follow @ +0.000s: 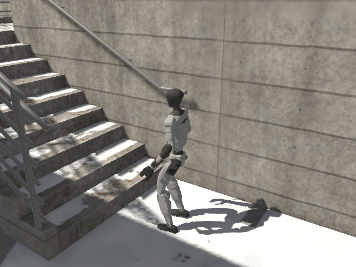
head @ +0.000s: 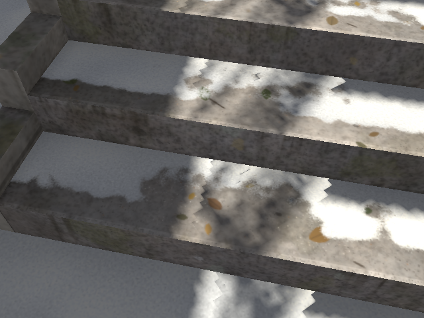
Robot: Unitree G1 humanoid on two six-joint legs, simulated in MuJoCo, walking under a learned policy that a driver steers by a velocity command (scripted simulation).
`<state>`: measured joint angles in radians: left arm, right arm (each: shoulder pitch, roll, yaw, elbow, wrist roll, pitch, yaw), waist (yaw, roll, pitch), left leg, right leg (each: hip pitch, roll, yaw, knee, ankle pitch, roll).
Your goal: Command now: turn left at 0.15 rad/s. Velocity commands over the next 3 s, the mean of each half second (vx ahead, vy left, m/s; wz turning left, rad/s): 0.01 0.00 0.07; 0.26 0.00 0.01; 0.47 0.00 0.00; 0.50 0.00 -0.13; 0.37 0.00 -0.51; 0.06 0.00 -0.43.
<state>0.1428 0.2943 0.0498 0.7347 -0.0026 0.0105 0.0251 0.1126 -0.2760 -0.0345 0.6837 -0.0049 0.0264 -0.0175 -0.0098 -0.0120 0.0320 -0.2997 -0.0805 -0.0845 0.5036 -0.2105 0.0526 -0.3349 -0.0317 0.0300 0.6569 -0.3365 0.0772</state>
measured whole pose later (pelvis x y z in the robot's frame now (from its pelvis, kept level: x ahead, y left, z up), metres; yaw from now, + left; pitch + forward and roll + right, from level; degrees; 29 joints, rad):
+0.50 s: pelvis +0.02 -0.04 +0.00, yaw +1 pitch -2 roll +0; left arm 0.17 0.25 -0.01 0.83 0.01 -0.04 0.00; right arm 0.17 -0.26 -0.05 0.89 -0.01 0.02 -0.04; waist 0.00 0.00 0.04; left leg -0.21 -0.03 -0.12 0.48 -0.24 -0.02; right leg -0.17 0.02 -0.01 0.49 -0.29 -0.02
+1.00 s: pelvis +0.13 -0.01 +0.01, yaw +1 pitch +0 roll +0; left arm 0.19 0.31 0.05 0.89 -0.02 -0.09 -0.01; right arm 0.38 -0.23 -0.04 1.01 0.01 -0.09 0.00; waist -0.04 -0.04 0.01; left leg 0.00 -0.06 0.01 0.24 -0.24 0.06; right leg -0.53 -0.07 0.00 1.00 -0.24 -0.03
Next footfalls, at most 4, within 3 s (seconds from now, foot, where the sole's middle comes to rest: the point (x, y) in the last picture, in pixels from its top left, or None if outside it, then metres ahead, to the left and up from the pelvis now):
0.04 right None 0.05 -0.15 -0.77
1.24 right None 0.42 -0.14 -0.77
1.84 left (179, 203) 0.79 0.12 -0.60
2.44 right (248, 109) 1.04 -0.10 -0.43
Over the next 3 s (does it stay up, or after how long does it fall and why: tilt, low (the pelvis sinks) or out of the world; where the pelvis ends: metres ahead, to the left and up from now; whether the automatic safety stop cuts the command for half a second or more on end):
stays up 1.07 0.04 0.33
